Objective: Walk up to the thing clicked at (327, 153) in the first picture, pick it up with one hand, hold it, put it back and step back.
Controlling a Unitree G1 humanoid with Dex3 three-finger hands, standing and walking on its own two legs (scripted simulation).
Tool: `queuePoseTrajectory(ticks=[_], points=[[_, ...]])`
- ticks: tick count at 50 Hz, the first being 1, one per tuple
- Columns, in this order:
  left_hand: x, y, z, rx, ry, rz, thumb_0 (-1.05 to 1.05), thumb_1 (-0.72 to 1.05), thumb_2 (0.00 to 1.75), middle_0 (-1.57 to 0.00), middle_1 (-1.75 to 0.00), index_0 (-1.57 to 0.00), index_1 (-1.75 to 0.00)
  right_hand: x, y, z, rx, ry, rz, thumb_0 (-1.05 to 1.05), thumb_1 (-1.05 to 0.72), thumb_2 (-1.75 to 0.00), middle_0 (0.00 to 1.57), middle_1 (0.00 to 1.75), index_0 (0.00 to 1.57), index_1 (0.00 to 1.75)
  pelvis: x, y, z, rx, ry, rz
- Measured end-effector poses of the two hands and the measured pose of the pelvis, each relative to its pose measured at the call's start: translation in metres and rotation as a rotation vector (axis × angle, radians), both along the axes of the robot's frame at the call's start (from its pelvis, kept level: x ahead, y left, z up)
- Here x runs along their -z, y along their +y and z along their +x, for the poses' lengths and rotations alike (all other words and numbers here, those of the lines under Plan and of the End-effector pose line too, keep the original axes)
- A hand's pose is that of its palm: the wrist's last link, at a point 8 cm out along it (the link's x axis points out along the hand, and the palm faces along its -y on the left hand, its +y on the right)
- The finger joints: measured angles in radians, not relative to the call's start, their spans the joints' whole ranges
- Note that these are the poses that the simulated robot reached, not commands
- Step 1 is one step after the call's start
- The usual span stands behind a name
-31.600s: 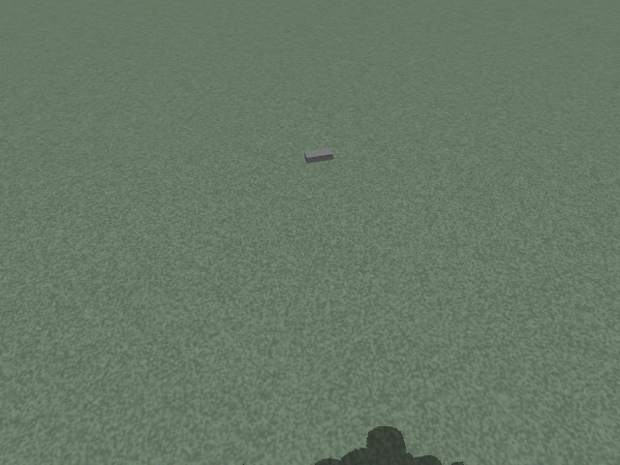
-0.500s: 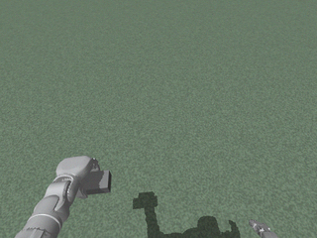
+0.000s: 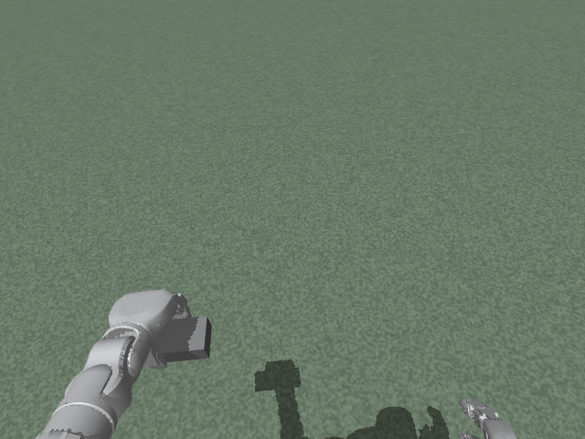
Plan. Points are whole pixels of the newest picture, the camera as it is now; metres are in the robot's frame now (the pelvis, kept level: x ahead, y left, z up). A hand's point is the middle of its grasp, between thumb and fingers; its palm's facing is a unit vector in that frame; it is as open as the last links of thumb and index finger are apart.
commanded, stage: hold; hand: left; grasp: from above
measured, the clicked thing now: (164, 341) +0.30 +0.22 -0.09
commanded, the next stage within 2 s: crouch in 0.98 s
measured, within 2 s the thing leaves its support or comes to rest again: neither
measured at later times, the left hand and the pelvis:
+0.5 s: hand (153, 344) +0.28 +0.22 -0.03, palm faces -0.46 -0.05 -0.89, open 8.4 cm; pelvis -0.01 +0.00 +0.01, yaw +0 degrees
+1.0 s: hand (151, 344) +0.28 +0.22 -0.04, palm faces -0.48 -0.05 -0.88, open 8.4 cm; pelvis +0.00 +0.00 +0.01, yaw +0 degrees
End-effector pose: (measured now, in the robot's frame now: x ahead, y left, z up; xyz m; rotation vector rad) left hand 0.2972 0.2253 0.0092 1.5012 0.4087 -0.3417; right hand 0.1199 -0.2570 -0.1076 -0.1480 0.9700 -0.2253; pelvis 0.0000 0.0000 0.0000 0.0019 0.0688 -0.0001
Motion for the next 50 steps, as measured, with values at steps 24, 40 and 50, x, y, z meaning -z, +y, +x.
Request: queuePoseTrajectory(ticks=[24, 40, 50], points=[[-0.016, -0.006, -0.013, 0.006, -0.003, -0.01, 0.0, 0.26, 0.28, -0.84, -0.34, -0.85, -0.33, -0.009, 0.004, 0.008, -0.025, -0.049, 0.014, 0.01, -0.9, -0.9, 0.2, 0.3, 0.2, 0.3, -0.006, -0.003, -0.008, 0.001, -0.046, 0.005], [-0.015, -0.005, -0.012, 0.016, 0.004, -0.011, 0.0, 0.25, 0.3, -0.84, -0.35, -0.85, -0.33, -0.013, 0.005, 0.012, -0.024, -0.05, 0.008, 0.01, -0.91, -0.9, 0.2, 0.3, 0.2, 0.3, -0.009, -0.002, -0.007, 0.003, -0.053, 0.005], [-0.012, -0.002, -0.01, 0.014, 0.017, -0.008, 0.0, 0.24, 0.31, -0.84, -0.35, -0.85, -0.34, -0.011, 0.005, 0.007, -0.014, -0.025, 0.006, 0.01, -0.9, -0.9, 0.2, 0.3, 0.2, 0.3, -0.01, -0.001, -0.005, 0.003, -0.051, 0.003]])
